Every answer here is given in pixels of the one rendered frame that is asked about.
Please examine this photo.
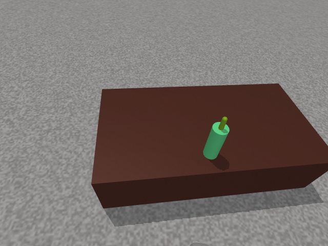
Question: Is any bottle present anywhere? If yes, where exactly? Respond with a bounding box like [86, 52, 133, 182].
[203, 117, 230, 159]

